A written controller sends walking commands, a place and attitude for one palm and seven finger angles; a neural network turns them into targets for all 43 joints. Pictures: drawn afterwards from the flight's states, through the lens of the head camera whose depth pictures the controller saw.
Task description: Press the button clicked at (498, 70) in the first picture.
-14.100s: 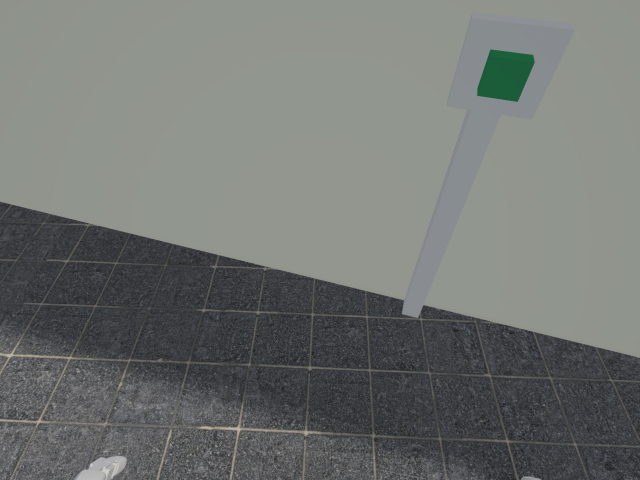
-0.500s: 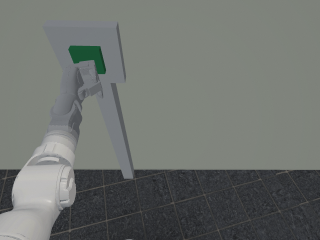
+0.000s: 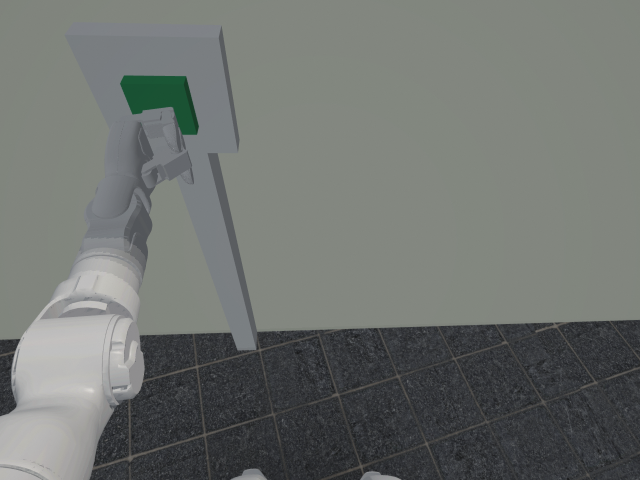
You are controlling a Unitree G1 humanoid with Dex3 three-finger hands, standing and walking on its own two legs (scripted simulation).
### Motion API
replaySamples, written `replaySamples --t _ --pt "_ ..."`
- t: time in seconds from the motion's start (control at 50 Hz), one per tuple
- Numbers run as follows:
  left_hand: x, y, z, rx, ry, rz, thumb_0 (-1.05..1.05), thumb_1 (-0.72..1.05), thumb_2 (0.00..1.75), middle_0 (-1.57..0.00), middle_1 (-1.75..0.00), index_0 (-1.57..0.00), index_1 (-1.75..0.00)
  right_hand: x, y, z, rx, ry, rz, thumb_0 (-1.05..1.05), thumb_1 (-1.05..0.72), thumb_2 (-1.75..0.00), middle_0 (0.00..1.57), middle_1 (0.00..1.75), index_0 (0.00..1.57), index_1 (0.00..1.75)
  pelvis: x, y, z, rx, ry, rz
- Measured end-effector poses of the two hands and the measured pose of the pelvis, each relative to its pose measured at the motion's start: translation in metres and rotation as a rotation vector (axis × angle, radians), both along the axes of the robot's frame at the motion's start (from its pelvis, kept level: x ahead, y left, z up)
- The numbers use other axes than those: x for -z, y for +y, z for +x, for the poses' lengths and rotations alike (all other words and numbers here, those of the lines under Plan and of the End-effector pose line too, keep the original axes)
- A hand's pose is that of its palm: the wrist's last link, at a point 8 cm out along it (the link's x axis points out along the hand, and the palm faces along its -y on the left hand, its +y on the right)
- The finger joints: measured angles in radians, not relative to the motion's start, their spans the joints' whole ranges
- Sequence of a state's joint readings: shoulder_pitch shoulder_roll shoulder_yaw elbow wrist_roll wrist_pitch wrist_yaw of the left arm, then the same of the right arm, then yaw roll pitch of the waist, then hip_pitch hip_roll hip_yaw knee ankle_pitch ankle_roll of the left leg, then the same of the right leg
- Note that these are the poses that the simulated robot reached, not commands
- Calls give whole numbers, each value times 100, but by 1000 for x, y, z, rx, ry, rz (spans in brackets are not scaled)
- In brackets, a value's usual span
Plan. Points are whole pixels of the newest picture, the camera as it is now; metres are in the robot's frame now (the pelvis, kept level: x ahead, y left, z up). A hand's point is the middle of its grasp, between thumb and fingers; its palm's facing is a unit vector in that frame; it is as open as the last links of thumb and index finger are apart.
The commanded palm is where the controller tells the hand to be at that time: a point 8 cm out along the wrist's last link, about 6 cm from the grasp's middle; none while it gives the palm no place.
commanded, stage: pull the fist back off the button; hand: left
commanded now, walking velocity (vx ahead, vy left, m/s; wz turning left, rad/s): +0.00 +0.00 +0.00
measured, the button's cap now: (164, 101) +0.54 +0.18 +0.18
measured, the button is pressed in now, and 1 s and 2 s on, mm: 12 0 0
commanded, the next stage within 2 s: draw the hand back to the body in 0.80 s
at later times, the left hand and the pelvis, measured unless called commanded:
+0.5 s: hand (194, 182) +0.44 +0.14 +0.14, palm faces +0.01 -1.00 +0.01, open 3.0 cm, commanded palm +0.39 +0.19 +0.15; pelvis +0.04 +0.00 +0.01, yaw -2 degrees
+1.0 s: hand (192, 205) +0.39 +0.13 +0.15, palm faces +0.03 -1.00 -0.01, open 3.1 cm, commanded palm +0.35 +0.19 +0.15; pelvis +0.05 -0.03 +0.02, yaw +0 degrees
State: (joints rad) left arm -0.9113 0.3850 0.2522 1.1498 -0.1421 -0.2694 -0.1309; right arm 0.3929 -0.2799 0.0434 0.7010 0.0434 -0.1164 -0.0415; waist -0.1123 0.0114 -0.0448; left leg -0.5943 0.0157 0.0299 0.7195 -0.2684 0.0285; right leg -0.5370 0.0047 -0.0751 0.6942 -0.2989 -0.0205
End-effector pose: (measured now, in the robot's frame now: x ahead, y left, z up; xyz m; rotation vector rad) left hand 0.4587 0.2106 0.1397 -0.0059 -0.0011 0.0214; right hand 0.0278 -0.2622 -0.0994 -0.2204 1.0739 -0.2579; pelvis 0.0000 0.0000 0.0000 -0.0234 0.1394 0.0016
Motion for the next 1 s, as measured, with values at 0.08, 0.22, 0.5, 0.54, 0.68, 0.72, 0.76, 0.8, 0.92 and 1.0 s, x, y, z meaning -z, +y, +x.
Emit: replaySamples --t 0.08,0.22,0.5,0.54,0.68,0.72,0.76,0.8,0.92,1.0 --pt "1 -1 -2 -6 -8 -2 -5 77 98 -130 -150 -135 -150 1 4 7 -7 -16 13 1 -90 -90 20 30 20 30 0 1 2 4 -3 2" --pt "4 -1 -11 -4 -27 -3 -7 79 96 -130 -150 -131 -150 -1 11 31 -19 -64 39 1 -90 -90 20 30 20 30 -3 2 11 15 -18 5" --pt "4 -19 -44 10 -52 -4 0 88 91 -130 -150 -130 -150 -19 16 120 -75 -250 84 1 -90 -90 20 30 20 30 -12 -4 40 32 -71 19" --pt "4 -18 -51 3 -44 0 1 89 90 -130 -150 -130 -150 -23 16 134 -88 -277 86 1 -90 -90 20 30 20 30 -13 -6 43 31 -79 20" --pt "0 -11 -81 -18 -43 15 1 89 90 -130 -150 -130 -150 -37 16 177 -137 -359 92 1 -90 -90 20 30 20 30 -16 -13 52 17 -103 24" --pt "-1 -11 -90 -16 -40 18 2 89 90 -130 -150 -130 -150 -40 16 186 -153 -376 93 1 -90 -90 20 30 20 30 -16 -15 53 9 -109 25" --pt "-1 -13 -96 -12 -31 20 2 90 90 -130 -150 -130 -150 -42 17 194 -166 -387 93 1 -90 -90 20 30 20 30 -17 -16 53 1 -115 25" --pt "-1 -15 -100 -10 -19 22 2 90 90 -130 -150 -130 -150 -43 17 199 -177 -394 92 1 -90 -90 20 30 20 30 -17 -18 52 -7 -121 26" --pt "-2 -24 -95 -5 -6 23 2 89 90 -130 -150 -130 -150 -42 18 200 -189 -389 92 1 -90 -90 20 30 20 30 -17 -23 48 -18 -129 28" --pt "-7 -25 -91 -4 -17 20 2 89 90 -130 -150 -130 -150 -39 16 189 -168 -372 104 1 -90 -90 20 30 20 30 -18 -25 47 -2 -130 32"
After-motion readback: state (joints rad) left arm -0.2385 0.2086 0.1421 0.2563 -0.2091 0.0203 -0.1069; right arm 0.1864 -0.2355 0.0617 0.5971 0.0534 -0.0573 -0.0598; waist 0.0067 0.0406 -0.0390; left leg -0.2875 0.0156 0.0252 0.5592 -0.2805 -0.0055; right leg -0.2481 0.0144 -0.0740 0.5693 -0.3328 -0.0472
